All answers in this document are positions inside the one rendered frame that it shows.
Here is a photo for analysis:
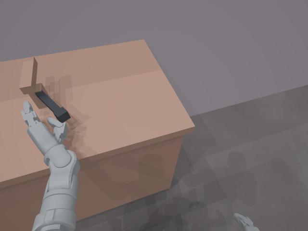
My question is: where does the robot left hand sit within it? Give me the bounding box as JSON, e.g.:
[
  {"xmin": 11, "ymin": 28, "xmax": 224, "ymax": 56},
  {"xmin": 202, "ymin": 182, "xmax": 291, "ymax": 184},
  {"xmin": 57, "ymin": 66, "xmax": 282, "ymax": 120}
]
[{"xmin": 21, "ymin": 101, "xmax": 68, "ymax": 156}]

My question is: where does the tap lever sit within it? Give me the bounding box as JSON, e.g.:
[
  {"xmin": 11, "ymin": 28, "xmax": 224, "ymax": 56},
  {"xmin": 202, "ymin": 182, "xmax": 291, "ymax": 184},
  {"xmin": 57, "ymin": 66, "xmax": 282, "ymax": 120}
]
[{"xmin": 35, "ymin": 91, "xmax": 71, "ymax": 123}]

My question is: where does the robot right hand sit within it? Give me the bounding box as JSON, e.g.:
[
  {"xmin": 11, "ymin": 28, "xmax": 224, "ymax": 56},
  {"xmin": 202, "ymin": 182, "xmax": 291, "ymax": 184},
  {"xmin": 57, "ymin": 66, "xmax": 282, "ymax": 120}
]
[{"xmin": 233, "ymin": 213, "xmax": 259, "ymax": 231}]

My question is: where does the counter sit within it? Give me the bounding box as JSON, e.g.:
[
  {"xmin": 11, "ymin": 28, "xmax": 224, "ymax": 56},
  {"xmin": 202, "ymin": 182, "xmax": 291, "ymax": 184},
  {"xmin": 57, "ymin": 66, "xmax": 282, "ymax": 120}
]
[{"xmin": 0, "ymin": 39, "xmax": 195, "ymax": 231}]

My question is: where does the robot left forearm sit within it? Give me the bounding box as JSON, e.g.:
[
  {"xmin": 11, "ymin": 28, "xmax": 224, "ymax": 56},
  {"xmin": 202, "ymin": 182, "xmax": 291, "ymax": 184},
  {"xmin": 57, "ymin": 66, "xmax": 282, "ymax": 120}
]
[{"xmin": 32, "ymin": 144, "xmax": 80, "ymax": 231}]

